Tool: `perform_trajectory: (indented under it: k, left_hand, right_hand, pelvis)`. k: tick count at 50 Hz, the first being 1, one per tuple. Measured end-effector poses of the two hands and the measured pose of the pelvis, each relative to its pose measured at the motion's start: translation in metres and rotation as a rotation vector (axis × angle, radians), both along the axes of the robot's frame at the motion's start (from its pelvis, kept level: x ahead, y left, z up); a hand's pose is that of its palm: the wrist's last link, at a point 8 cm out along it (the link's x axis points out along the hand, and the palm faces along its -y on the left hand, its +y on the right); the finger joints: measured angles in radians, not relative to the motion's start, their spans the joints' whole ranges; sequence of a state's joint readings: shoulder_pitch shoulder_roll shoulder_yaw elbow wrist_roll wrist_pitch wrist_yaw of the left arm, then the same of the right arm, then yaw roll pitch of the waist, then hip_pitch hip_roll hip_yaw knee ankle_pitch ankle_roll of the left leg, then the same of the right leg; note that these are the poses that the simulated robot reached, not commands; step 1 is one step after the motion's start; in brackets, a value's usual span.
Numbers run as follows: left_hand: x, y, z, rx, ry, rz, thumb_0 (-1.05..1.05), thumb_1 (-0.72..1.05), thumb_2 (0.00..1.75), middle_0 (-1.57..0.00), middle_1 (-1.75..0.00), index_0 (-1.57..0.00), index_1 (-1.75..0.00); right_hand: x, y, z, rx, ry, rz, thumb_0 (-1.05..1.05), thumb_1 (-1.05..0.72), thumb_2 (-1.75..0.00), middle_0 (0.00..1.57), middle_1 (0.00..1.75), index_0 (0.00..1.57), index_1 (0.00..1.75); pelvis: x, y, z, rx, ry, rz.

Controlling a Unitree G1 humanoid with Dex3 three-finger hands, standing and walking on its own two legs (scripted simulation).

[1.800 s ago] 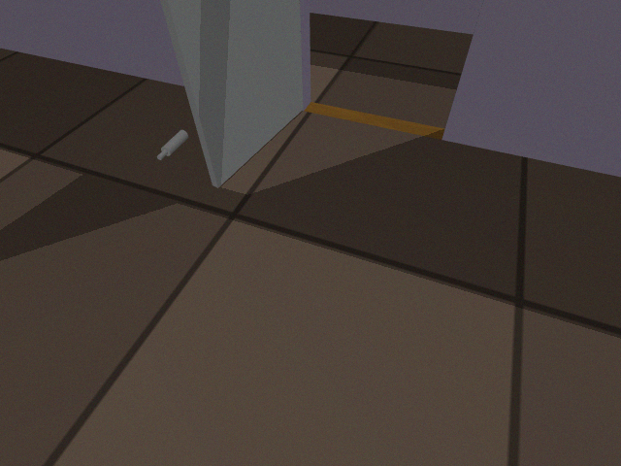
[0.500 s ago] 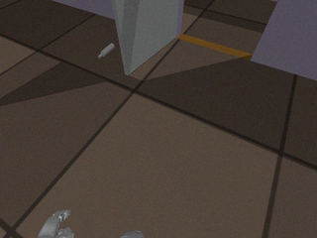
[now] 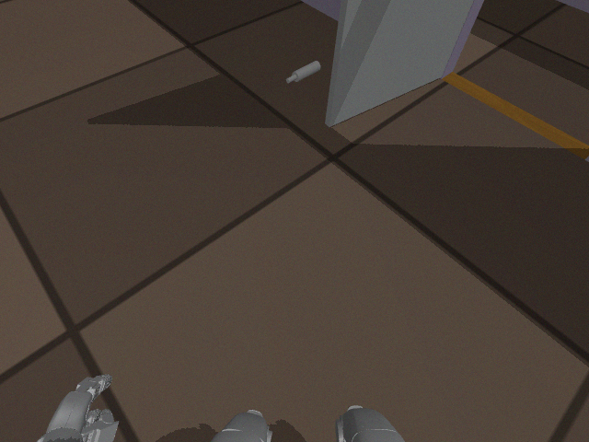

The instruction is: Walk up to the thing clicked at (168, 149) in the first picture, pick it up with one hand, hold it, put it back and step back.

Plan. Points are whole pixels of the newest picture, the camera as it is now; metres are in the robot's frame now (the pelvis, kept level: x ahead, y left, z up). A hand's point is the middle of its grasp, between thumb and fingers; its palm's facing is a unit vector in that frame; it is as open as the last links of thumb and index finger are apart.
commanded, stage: walk up
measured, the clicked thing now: (302, 73) +1.94 -0.02 -0.72
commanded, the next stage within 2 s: stand in 1.62 s
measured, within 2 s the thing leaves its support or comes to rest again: neither
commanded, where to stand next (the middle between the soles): +0.05 +0.00 m, yaw +21 degrees
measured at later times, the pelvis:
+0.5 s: pelvis -0.03 -0.03 +0.00, yaw +16 degrees
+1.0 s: pelvis -0.03 -0.03 +0.00, yaw +24 degrees
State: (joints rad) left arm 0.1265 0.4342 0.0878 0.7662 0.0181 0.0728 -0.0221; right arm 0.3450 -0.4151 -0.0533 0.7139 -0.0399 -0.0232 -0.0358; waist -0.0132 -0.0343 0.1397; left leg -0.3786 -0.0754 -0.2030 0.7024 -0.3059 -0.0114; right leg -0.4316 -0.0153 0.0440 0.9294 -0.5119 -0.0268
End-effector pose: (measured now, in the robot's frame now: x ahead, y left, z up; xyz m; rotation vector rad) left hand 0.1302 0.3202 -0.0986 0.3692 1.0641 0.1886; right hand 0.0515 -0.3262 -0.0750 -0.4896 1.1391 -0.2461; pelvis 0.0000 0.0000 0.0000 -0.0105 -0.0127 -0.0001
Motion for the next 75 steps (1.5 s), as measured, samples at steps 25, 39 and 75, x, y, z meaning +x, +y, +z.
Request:
perform_trajectory:
  k: [25, 39, 75]
  left_hand:
    - [-0.227, -0.014, 0.002, 0.029, 0.106, 0.380, 0.01, 0.90, 0.90, -0.21, -0.30, -0.20, -0.30]
    - [-0.223, -0.044, -0.008, -0.033, 0.097, 0.426, 0.01, 0.91, 0.90, -0.20, -0.30, -0.20, -0.30]
    - [-0.199, -0.039, 0.008, -0.042, 0.066, 0.476, 0.01, 0.91, 0.90, -0.20, -0.30, -0.20, -0.30]
  right_hand:
    - [0.102, 0.026, -0.014, 0.079, -0.031, 0.350, 0.00, -0.90, -0.90, 0.21, 0.30, 0.20, 0.30]
    - [0.121, 0.043, -0.015, 0.121, -0.072, 0.399, 0.00, -0.90, -0.90, 0.21, 0.30, 0.21, 0.30]
    - [0.153, 0.071, -0.012, 0.164, -0.002, 0.415, 0.00, -0.90, -0.90, 0.21, 0.30, 0.20, 0.30]
  pelvis:
    - [-0.029, -0.025, -0.002, 0.056, -0.027, 0.281]
    - [-0.025, -0.030, 0.000, 0.013, -0.029, 0.355]
    - [-0.011, -0.026, 0.021, 0.011, -0.032, 0.434]
